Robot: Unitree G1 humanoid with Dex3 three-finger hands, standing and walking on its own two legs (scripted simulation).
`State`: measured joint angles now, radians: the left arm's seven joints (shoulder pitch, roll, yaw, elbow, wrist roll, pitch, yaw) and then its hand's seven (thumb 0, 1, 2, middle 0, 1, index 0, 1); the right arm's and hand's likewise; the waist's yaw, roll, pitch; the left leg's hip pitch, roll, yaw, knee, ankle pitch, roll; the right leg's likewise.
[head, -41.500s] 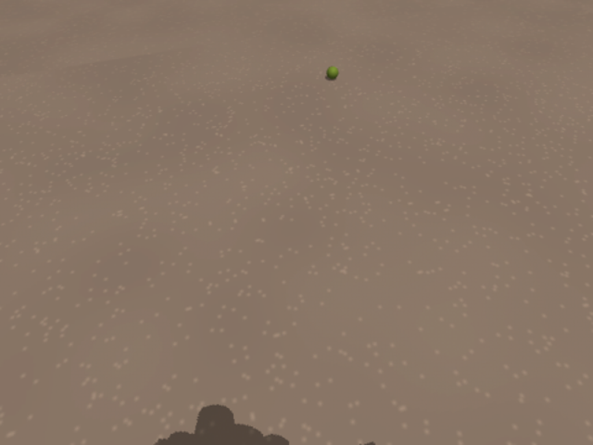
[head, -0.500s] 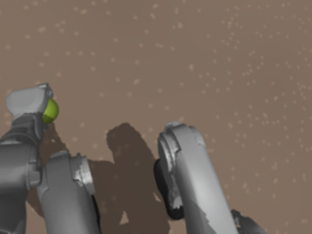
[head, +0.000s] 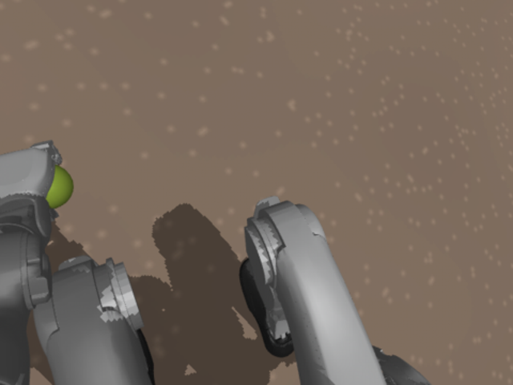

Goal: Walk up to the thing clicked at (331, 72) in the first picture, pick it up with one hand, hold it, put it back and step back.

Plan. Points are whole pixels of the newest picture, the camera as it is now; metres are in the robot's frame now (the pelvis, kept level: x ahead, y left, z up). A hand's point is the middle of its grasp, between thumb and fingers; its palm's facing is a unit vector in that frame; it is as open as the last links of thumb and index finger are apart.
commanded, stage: rest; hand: left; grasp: from above
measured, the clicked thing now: (46, 186) +0.45 +0.22 -0.25
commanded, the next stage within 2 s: open in 0.24 s
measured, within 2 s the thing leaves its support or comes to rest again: neither
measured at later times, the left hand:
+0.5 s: hand (37, 193) +0.43 +0.23 -0.23, palm faces -0.44 -0.12 -0.89, open 10.3 cm
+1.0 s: hand (37, 193) +0.43 +0.23 -0.24, palm faces -0.45 -0.14 -0.88, open 12.8 cm
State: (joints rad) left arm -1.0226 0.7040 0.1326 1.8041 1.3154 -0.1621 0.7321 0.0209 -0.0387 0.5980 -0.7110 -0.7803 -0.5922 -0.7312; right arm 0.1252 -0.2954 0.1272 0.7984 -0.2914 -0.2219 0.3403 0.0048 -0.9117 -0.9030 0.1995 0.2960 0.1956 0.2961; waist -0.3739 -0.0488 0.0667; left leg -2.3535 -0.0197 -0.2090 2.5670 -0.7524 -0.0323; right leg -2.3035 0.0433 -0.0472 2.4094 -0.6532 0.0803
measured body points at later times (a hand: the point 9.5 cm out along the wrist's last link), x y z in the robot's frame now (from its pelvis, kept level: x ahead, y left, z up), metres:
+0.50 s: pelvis -0.01 +0.00 +0.00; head +0.25 +0.10 +0.36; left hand +0.45 +0.24 -0.18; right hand +0.02 -0.25 -0.07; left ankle +0.06 +0.13 -0.26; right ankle +0.11 -0.14 -0.26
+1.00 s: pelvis +0.00 +0.00 +0.00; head +0.26 +0.10 +0.35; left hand +0.45 +0.24 -0.19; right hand +0.02 -0.25 -0.06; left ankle +0.06 +0.13 -0.26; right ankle +0.11 -0.14 -0.26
